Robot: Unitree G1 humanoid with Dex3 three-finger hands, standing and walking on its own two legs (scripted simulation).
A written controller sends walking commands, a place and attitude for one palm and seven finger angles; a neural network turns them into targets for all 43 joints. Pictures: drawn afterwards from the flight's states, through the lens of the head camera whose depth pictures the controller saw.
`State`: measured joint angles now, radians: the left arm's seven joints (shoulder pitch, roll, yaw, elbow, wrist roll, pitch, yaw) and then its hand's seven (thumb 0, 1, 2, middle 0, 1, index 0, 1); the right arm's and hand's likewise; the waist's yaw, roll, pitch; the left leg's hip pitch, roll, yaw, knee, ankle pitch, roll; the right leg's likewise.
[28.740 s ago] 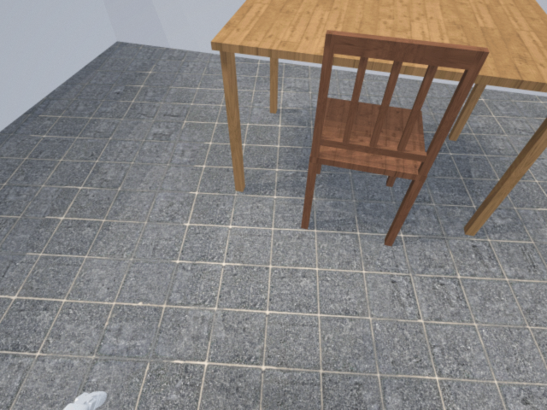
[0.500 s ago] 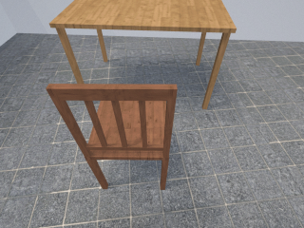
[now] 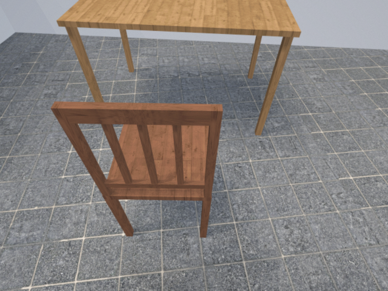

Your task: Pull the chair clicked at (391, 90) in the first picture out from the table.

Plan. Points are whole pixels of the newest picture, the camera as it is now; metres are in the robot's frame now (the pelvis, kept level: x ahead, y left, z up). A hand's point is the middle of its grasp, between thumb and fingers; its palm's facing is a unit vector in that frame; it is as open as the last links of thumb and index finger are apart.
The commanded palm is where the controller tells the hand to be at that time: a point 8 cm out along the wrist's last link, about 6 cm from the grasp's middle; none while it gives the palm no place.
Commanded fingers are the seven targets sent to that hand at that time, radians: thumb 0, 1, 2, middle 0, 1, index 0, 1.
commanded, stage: look to check the result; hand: left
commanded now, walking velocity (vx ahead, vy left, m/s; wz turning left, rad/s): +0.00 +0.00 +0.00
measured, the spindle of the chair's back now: (149, 156) +0.49 +0.17 -0.10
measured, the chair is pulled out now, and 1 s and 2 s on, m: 0.62 0.62 0.62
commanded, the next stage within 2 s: stand and wait in 0.56 s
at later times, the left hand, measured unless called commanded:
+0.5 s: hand out of the picture +0.00 +0.16 -0.17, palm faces +0.05 -0.98 -0.18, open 7.3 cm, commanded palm none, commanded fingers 0.00 0.90 0.90 -0.20 -0.30 -0.20 -0.30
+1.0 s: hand out of the picture +0.00 +0.16 -0.17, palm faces +0.05 -0.98 -0.18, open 7.3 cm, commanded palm none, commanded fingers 0.00 0.90 0.90 -0.20 -0.30 -0.20 -0.30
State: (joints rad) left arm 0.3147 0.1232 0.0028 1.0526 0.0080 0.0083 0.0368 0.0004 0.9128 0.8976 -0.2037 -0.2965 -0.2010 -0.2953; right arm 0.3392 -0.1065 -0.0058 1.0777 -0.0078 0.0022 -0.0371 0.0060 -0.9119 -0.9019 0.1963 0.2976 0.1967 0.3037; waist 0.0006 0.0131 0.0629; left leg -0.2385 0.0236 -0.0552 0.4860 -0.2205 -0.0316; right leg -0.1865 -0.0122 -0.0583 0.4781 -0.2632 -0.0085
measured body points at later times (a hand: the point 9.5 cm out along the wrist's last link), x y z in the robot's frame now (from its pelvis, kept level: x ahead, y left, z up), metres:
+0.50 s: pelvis +0.00 +0.00 +0.00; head +0.02 +0.00 +0.45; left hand +0.00 +0.21 -0.16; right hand -0.01 -0.21 -0.16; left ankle +0.03 +0.14 -0.74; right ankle +0.00 -0.11 -0.74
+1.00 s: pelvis +0.00 +0.00 +0.00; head +0.02 +0.00 +0.45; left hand +0.00 +0.21 -0.16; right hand -0.01 -0.21 -0.16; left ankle +0.03 +0.14 -0.74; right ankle +0.00 -0.11 -0.74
